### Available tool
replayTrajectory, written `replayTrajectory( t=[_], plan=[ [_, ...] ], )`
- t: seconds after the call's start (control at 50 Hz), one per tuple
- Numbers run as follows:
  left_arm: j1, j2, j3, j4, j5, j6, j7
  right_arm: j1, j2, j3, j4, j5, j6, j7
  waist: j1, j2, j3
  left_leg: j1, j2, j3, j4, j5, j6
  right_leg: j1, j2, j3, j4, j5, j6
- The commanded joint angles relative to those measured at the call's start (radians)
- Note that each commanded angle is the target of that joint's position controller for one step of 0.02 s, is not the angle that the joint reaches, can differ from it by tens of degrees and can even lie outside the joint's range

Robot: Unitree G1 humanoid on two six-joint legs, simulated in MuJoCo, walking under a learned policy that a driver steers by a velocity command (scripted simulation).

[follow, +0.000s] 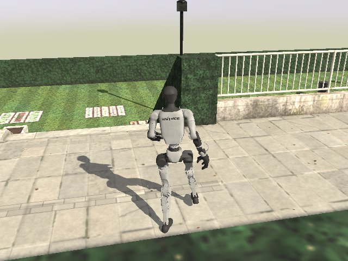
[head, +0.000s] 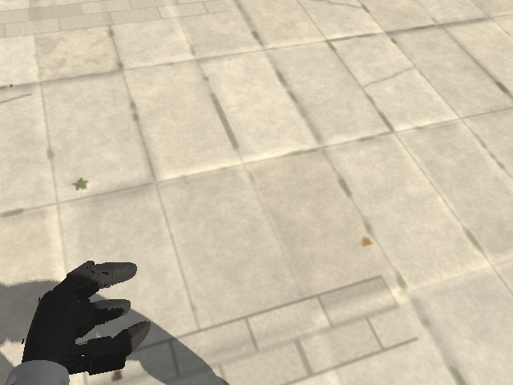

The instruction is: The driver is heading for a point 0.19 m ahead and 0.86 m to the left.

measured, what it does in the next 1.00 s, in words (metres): walks ahead, turning left: right foot, then left foot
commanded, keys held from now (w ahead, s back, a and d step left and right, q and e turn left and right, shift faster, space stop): w+shift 0.46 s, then w+q+shift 0.14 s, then q+shift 0.34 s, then w+q+shift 0.06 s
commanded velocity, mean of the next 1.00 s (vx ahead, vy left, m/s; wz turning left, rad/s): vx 0.80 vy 0.00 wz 0.53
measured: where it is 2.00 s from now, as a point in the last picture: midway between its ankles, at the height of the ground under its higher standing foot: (42, 195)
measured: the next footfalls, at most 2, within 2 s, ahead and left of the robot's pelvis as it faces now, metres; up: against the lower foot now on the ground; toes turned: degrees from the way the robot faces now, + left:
right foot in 0.10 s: +0.32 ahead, -0.17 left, +0.00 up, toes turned +9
left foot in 0.58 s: +0.72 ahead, +0.16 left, +0.00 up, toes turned +13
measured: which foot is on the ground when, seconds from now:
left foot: down 0.00-0.10, up 0.12-0.56, down 0.58-0.98, up 1.00-1.00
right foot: up 0.00-0.08, down 0.10-0.58, up 0.60-0.96, down 0.98-1.00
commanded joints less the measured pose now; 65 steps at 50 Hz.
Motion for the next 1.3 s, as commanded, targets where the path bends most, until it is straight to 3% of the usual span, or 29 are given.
replayTrajectory(
  t=[0.02, 0.06, 0.1, 0.12, 0.14, 0.16, 0.2, 0.28, 0.42, 0.48, 0.52, 0.56, 0.58, 0.6, 0.62, 0.64, 0.68, 0.74, 0.78, 0.86, 0.92, 0.96, 0.98, 1.0, 1.02, 1.04, 1.08, 1.16, 1.3],
  plan=[
    [-0.095, 0.096, 0.039, -0.082, -0.027, -0.016, -0.003, -0.019, -0.148, -0.047, -0.025, 0.01, -0.011, -0.017, 0.022, 0.135, 0.044, -0.239, 0.177, -0.159, -0.112, 0.217, 0.079, 0.283, 0.038, -0.07, -0.085, 0.076, -0.006],
    [0.014, 0.142, 0.069, -0.063, -0.028, -0.021, -0.001, -0.006, -0.155, -0.053, -0.003, -0.009, 0.005, -0.02, 0.087, 0.167, -0.025, -0.085, 0.207, -0.152, 0.027, 0.596, 0.057, 0.355, 0.059, -0.108, -0.08, -0.031, -0.043],
    [0.462, 0.194, 0.094, 0.009, -0.036, 0.0, 0.021, -0.118, -0.16, -0.039, -0.045, -0.067, 0.011, 0.005, 0.337, 0.187, -0.312, -0.265, 0.188, -0.098, 0.525, 0.795, 0.001, 0.884, -0.04, -0.052, 0.092, -0.203, -0.115],
    [0.55, 0.278, 0.105, 0.076, 0.001, -0.003, 0.003, 0.148, 0.004, 0.003, -0.04, -0.011, -0.002, 0.016, 0.192, -0.345, -0.532, -0.616, 0.009, -0.014, 0.964, 0.0, -0.07, 1.269, -0.311, 0.543, -0.078, -0.603, -0.329],
    [0.576, 0.198, 0.094, 0.088, -0.002, -0.008, -0.018, 0.12, -0.064, 0.017, -0.023, 0.035, -0.004, 0.01, 0.233, -0.397, -0.516, -0.752, 0.07, 0.021, 1.076, -0.063, -0.069, 1.25, -0.361, 0.841, -0.27, -0.971, -0.335],
    [0.509, 0.116, 0.078, 0.083, -0.005, 0.005, -0.007, -0.064, -0.143, 0.0, -0.052, 0.028, -0.004, 0.009, 0.273, -0.222, -0.307, -0.821, 0.121, 0.074, 1.076, 0.001, -0.061, 1.102, -0.312, 0.695, -0.301, -0.932, -0.294],
    [0.449, 0.119, 0.071, 0.121, 0.02, 0.018, -0.007, -0.284, -0.133, 0.005, -0.113, -0.013, -0.027, 0.013, 0.244, 0.057, -0.089, -0.78, 0.162, 0.114, 0.972, 0.038, -0.053, 0.792, -0.216, 0.425, -0.315, -0.581, -0.273],
    [0.406, 0.026, 0.031, 0.178, -0.004, 0.008, -0.024, -0.266, -0.06, 0.02, -0.114, 0.001, -0.016, 0.024, 0.128, -0.015, -0.017, -0.713, 0.248, 0.118, 0.768, 0.04, -0.045, 0.598, -0.167, 0.235, -0.381, -0.408, -0.285],
    [0.52, 0.138, 0.046, 0.243, -0.027, 0.002, 0.002, -0.549, -0.063, 0.049, -0.207, -0.027, -0.042, 0.062, 0.18, 0.028, 0.105, -0.616, 0.242, 0.236, 0.312, 0.509, -0.091, 0.472, -0.145, -0.042, -0.569, -0.169, -0.254],
    [0.573, 0.164, 0.043, 0.272, -0.028, 0.019, 0.006, -0.609, -0.093, 0.035, -0.227, -0.013, -0.047, 0.077, 0.18, 0.0, 0.096, -0.57, 0.185, 0.287, 0.176, 0.515, -0.071, 0.634, -0.166, -0.133, -0.548, 0.049, -0.225],
    [0.589, 0.198, 0.045, 0.286, -0.011, 0.036, 0.012, -0.58, -0.14, 0.012, -0.236, -0.008, -0.038, 0.075, 0.14, -0.088, 0.011, -0.506, 0.11, 0.355, 0.188, 0.386, -0.03, 0.776, -0.193, -0.203, -0.391, 0.563, -0.19],
    [0.554, 0.216, 0.044, 0.289, 0.013, 0.064, 0.03, -0.275, -0.22, -0.038, -0.171, 0.004, -0.016, 0.059, -0.04, -0.162, -0.166, -0.147, 0.042, 0.392, 0.201, 0.33, 0.03, 0.73, -0.19, -0.268, 0.007, 0.939, -0.141],
    [0.524, 0.21, 0.039, 0.253, 0.026, 0.067, 0.049, -0.027, -0.272, -0.066, -0.097, 0.006, 0.0, 0.047, -0.14, -0.096, -0.265, 0.211, 0.115, 0.24, 0.221, 0.288, 0.061, 0.462, -0.156, -0.261, 0.354, 0.736, -0.106],
    [0.649, 0.011, -0.014, 0.202, 0.03, 0.035, 0.025, 0.022, -0.374, -0.082, -0.068, -0.005, -0.007, 0.052, 0.023, 0.291, -0.41, 0.562, 0.38, -0.364, 0.105, -0.135, 0.243, 0.017, 0.034, -0.188, 0.765, -0.338, -0.05],
    [0.578, 0.103, -0.002, 0.202, -0.008, -0.009, 0.022, 0.06, -0.289, -0.069, -0.054, -0.008, -0.013, 0.049, -0.025, 0.29, -0.517, 0.578, 0.419, -0.665, -0.124, -0.181, 0.256, -0.063, 0.082, -0.036, 0.878, -0.535, -0.076],
    [0.437, 0.144, 0.012, 0.148, -0.044, -0.032, 0.022, -0.011, -0.241, -0.055, -0.061, -0.029, -0.02, 0.044, -0.012, 0.24, -0.315, 0.456, 0.398, -0.525, -0.12, 0.065, 0.212, -0.152, 0.034, -0.015, 0.879, -0.504, -0.093],
    [0.312, 0.126, 0.005, 0.116, -0.004, -0.051, 0.03, -0.169, -0.219, -0.048, -0.095, -0.037, -0.033, 0.047, 0.086, 0.027, -0.139, 0.084, 0.314, -0.27, -0.098, 0.569, 0.183, -0.039, -0.008, -0.033, 0.733, -0.473, -0.081],
    [0.315, 0.122, 0.015, 0.097, 0.022, -0.008, 0.017, -0.232, -0.165, -0.033, -0.107, -0.028, -0.029, 0.035, 0.179, 0.048, -0.079, -0.171, 0.274, -0.138, -0.14, 0.848, 0.183, 0.083, -0.035, -0.045, 0.554, -0.472, -0.034],
    [0.225, 0.091, 0.005, 0.054, 0.031, 0.006, 0.014, -0.233, -0.199, -0.042, -0.101, -0.019, -0.021, 0.012, 0.182, 0.047, -0.033, -0.339, 0.219, -0.072, -0.147, 0.932, 0.166, 0.151, 0.01, -0.101, 0.353, -0.399, -0.01],
    [0.071, 0.063, 0.0, 0.01, 0.027, 0.009, -0.001, -0.124, -0.237, -0.067, -0.058, -0.008, 0.029, -0.028, 0.104, 0.065, -0.101, -0.478, 0.095, -0.046, -0.079, 0.656, 0.013, 0.431, 0.169, -0.136, -0.018, 0.074, -0.011],
    [0.048, 0.126, 0.027, -0.018, 0.007, 0.022, 0.01, -0.132, -0.208, -0.065, -0.058, -0.006, 0.046, -0.044, 0.125, 0.115, -0.1, -0.397, 0.095, -0.162, 0.044, 0.495, -0.037, 0.46, 0.146, -0.041, -0.107, 0.075, -0.019],
    [0.162, 0.143, 0.042, 0.014, 0.014, 0.027, 0.023, -0.17, -0.182, -0.061, -0.082, -0.001, 0.054, -0.043, 0.185, 0.118, -0.189, -0.33, 0.069, -0.158, 0.241, 0.421, -0.075, 0.588, 0.083, -0.024, -0.158, 0.118, -0.041],
    [0.279, 0.15, 0.043, 0.036, 0.018, 0.037, 0.03, -0.123, -0.111, -0.039, -0.093, -0.012, 0.058, -0.032, 0.205, 0.03, -0.322, -0.364, 0.037, -0.086, 0.484, 0.124, -0.092, 0.779, -0.066, 0.07, -0.097, 0.098, -0.095],
    [0.317, 0.177, 0.042, 0.012, 0.019, 0.057, 0.034, 0.136, -0.043, -0.018, -0.067, -0.032, 0.06, -0.016, 0.108, -0.186, -0.447, -0.537, -0.018, -0.029, 0.748, -0.398, -0.101, 1.021, -0.312, 0.347, -0.045, 0.096, -0.212],
    [0.341, 0.207, 0.06, 0.041, -0.007, 0.065, 0.027, 0.179, -0.136, -0.014, -0.095, 0.004, 0.052, 0.004, 0.104, -0.334, -0.493, -0.722, 0.111, 0.047, 0.896, -0.232, -0.1, 1.059, -0.461, 0.737, -0.196, -0.67, -0.334],
    [0.298, 0.141, 0.056, 0.009, -0.006, 0.065, 0.035, 0.039, -0.203, -0.033, -0.093, 0.014, 0.057, 0.0, 0.153, -0.18, -0.346, -0.795, 0.148, 0.099, 0.963, -0.094, -0.128, 0.932, -0.367, 0.694, -0.292, -0.976, -0.304],
    [0.233, 0.135, 0.047, 0.012, 0.008, 0.066, 0.039, -0.116, -0.253, -0.053, -0.123, -0.016, 0.067, -0.003, 0.152, 0.002, -0.176, -0.77, 0.184, 0.155, 0.962, 0.017, -0.142, 0.683, -0.273, 0.443, -0.325, -0.755, -0.228],
    [0.251, 0.11, 0.055, 0.087, -0.004, 0.038, 0.026, -0.169, -0.141, -0.031, -0.158, -0.006, 0.057, 0.005, 0.129, -0.054, -0.084, -0.751, 0.281, 0.18, 0.86, 0.055, -0.118, 0.54, -0.195, 0.168, -0.405, -0.598, -0.226],
    [0.247, 0.161, 0.08, 0.153, 0.02, 0.04, 0.017, -0.301, -0.126, -0.022, -0.203, -0.013, 0.059, 0.019, 0.149, -0.006, 0.013, -0.734, 0.314, 0.207, 0.58, 0.327, -0.168, 0.516, -0.206, -0.189, -0.421, -0.088, -0.248]
  ],
)
Over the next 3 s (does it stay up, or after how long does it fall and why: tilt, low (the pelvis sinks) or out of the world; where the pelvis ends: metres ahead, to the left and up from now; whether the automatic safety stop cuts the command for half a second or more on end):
stays up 0.76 1.15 -0.03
